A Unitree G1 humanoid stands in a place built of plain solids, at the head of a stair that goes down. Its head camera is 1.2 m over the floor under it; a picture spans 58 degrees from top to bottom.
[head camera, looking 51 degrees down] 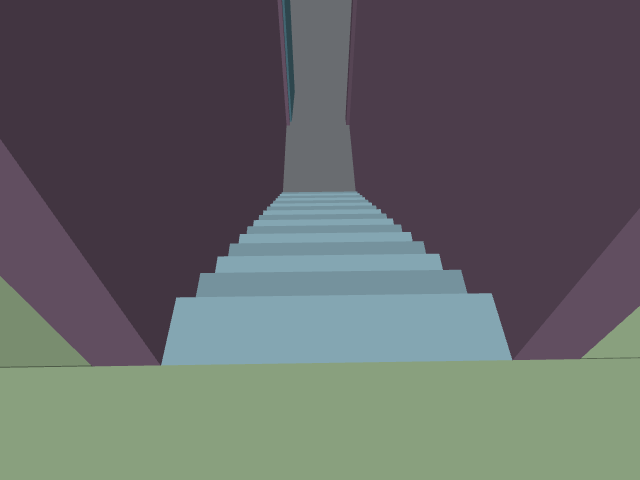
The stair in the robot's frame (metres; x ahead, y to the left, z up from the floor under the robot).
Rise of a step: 0.20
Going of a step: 0.23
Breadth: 1.02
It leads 1 degrees to the left of straight ahead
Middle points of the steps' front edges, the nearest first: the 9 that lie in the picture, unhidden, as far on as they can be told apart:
0.74 -0.05 0.00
0.97 -0.04 -0.19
1.20 -0.04 -0.39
1.43 -0.04 -0.58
1.66 -0.03 -0.78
1.89 -0.03 -0.97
2.12 -0.03 -1.17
2.35 -0.02 -1.36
2.57 -0.02 -1.56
